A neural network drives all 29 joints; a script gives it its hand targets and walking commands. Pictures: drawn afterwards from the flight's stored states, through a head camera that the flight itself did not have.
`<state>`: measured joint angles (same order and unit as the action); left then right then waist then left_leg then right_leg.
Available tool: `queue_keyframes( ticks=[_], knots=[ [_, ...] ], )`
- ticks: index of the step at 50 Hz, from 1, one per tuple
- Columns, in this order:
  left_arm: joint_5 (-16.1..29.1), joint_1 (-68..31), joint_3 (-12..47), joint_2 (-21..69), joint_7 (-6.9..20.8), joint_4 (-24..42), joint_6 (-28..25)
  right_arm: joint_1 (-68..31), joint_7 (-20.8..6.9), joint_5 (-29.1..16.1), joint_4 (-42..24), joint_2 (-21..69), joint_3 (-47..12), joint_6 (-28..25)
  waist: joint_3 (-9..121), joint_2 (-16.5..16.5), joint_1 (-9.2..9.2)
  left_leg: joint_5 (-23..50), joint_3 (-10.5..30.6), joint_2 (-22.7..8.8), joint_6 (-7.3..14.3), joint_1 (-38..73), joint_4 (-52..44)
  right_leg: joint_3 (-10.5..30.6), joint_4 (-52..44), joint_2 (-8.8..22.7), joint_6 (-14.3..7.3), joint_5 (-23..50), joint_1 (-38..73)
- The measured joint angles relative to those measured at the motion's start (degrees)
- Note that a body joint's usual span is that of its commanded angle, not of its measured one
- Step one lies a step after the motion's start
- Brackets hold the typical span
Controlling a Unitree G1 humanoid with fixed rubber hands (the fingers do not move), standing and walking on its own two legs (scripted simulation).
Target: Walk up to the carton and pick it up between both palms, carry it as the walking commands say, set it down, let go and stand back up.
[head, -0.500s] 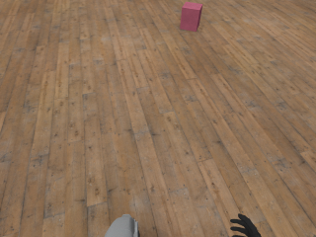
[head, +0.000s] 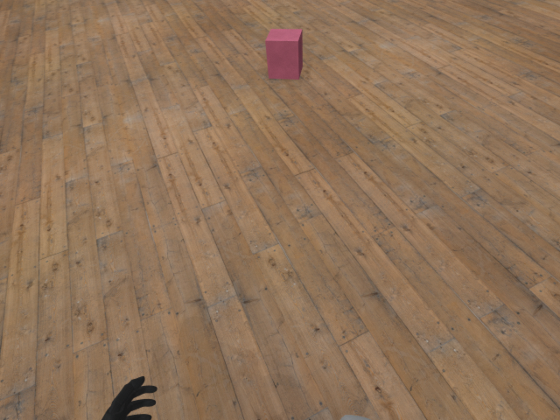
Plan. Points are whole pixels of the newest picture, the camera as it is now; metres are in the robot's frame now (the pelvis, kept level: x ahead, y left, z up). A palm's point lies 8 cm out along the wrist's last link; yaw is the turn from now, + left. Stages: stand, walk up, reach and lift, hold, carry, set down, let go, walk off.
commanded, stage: walk up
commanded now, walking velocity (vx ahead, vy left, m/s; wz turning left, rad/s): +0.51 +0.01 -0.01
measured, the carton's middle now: (285, 54) +2.46 -0.07 -0.63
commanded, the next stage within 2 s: none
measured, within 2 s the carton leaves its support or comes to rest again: neither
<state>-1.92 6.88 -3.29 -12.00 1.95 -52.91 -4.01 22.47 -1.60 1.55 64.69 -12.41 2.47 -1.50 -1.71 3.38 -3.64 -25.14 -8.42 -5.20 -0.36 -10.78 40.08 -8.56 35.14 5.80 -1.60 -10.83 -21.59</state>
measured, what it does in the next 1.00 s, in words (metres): walks ahead: left foot, then right foot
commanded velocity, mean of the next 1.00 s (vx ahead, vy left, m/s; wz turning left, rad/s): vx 0.50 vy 0.00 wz -0.02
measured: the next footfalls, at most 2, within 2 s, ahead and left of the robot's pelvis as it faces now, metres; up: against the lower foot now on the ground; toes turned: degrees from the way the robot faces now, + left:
left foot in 0.44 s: +0.34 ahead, +0.19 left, +0.00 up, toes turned +13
right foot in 0.88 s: +0.57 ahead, -0.13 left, +0.00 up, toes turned -9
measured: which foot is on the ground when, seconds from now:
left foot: up 0.00-0.42, down 0.44-0.88, up 0.90-1.00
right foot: down 0.00-0.46, up 0.48-0.86, down 0.88-1.00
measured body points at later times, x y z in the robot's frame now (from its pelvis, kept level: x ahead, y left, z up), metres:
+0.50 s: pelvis +0.22 +0.05 +0.00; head +0.26 +0.07 +0.44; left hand +0.13 +0.27 -0.16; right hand +0.39 -0.17 -0.13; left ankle +0.30 +0.18 -0.73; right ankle +0.09 -0.10 -0.69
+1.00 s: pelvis +0.45 -0.02 +0.00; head +0.48 -0.06 +0.45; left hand +0.57 +0.21 -0.12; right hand +0.42 -0.26 -0.17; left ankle +0.36 +0.14 -0.64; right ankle +0.53 -0.13 -0.72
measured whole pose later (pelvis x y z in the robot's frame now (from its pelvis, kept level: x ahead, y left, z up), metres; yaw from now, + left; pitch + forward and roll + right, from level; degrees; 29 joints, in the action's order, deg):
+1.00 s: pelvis +0.45 -0.02 +0.00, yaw +1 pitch -1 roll +0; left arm -1.6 7.8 -2.1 -8.3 1.8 -54.0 -4.3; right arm 20.4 -1.7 1.7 61.8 -13.8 3.1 -1.7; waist -3.6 4.9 -3.1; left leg -23.2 -1.1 -6.7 0.1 -20.8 65.8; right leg -9.5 33.8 4.2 -1.8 -11.8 -21.1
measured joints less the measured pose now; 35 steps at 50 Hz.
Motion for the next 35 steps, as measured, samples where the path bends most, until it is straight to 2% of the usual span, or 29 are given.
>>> queue_keyframes(
  ticks=[3,6,9,12,18,21,22,23,26,28,31,35],
  knots=[
    [-0.2,1.8,0.7,1.1,-0.7,-0.1,-0.5,-1.4,-0.3,0.3,-0.8,-0.5,0.3,0.7,0.1,1.1,0.55,1.2,4.2,0.3,0.7,-8.0,17.7,-1.9,-1.8,-1.2,-0.6,-2.9,3.9],
    [0.2,5.3,0.8,2.0,-1.2,-1.8,-0.5,-4.7,-0.6,0.3,-3.3,-0.9,0.3,0.4,0.2,0.6,1.56,6.5,3.9,-0.4,-0.2,-14.2,22.8,-2.2,-6.3,-1.6,-0.1,-2.7,8.0],
    [0.5,8.8,0.8,3.1,-1.5,-4.1,-0.6,-8.0,-0.8,0.5,-5.7,-1.0,0.5,0.7,-0.3,-0.1,2.79,12.1,3.7,-1.9,-1.0,-18.1,19.2,-2.6,-10.5,-1.7,0.2,-2.5,12.1],
    [0.5,12.1,0.8,4.1,-1.3,-6.2,-0.5,-11.3,-1.2,0.2,-7.1,-1.1,0.4,1.4,-0.8,-0.8,4.43,15.0,3.7,-2.8,-1.3,-19.6,11.7,-2.9,-13.5,-1.6,0.9,-3.1,15.6],
    [0.3,17.2,0.7,4.4,-0.9,-8.9,0.2,-16.4,-1.9,-0.3,-9.2,-0.5,-0.2,1.2,-1.2,-1.9,7.59,15.3,2.9,-3.1,-1.4,-17.5,-3.1,-3.4,-15.9,-1.3,3.1,-6.5,21.1],
    [0.5,18.8,0.8,3.6,-0.9,-9.6,0.6,-18.5,-2.1,-0.1,-9.8,-0.1,-0.6,0.2,-0.9,-2.5,8.04,13.7,1.2,-2.3,-0.6,-14.2,-9.8,-3.6,-13.3,-0.5,4.9,-10.5,22.0],
    [0.7,19.2,1.0,3.2,-0.9,-9.7,0.6,-19.2,-1.9,0.2,-9.9,0.1,-0.6,-0.5,-0.9,-2.8,7.88,15.8,0.8,-1.8,0.2,-13.4,-10.9,-3.3,-9.9,0.3,4.9,-12.9,21.1],
    [0.8,19.1,1.0,2.9,-0.9,-10.0,0.8,-19.9,-1.5,0.7,-10.0,0.6,-0.5,-1.3,-1.2,-3.6,7.66,18.8,0.2,-1.4,0.7,-14.0,-9.0,-2.2,-3.7,1.5,3.7,-14.8,18.5],
    [1.2,16.4,0.7,1.2,-1.1,-9.4,2.0,-19.7,-0.1,1.5,-9.8,2.6,-1.1,-3.1,-2.6,-5.9,6.78,14.0,-1.8,-1.0,0.8,-12.8,-5.2,5.5,21.3,0.8,0.6,-14.9,7.1],
    [1.2,14.0,0.4,-0.3,-1.1,-8.4,2.0,-17.1,0.3,1.3,-9.2,3.7,-1.4,-3.4,-2.4,-7.0,5.11,12.6,-2.2,-0.4,0.5,-10.1,-7.0,6.5,29.7,0.2,-0.1,-11.5,1.3],
    [0.8,10.1,0.1,-2.1,-0.6,-6.5,2.2,-12.4,1.0,0.9,-6.9,4.1,-1.1,-2.8,-1.5,-7.7,3.00,11.7,-2.8,0.0,0.0,-5.4,-10.2,6.0,32.7,0.6,0.4,-8.5,-5.3],
    [0.2,3.6,-0.5,-3.2,0.4,-3.2,3.1,-5.6,1.6,0.2,-3.2,2.7,-0.1,-2.6,-0.9,-7.2,0.85,10.3,-3.0,-0.3,-1.4,0.8,-14.0,5.2,25.1,2.0,2.0,-4.5,-10.2]
  ],
)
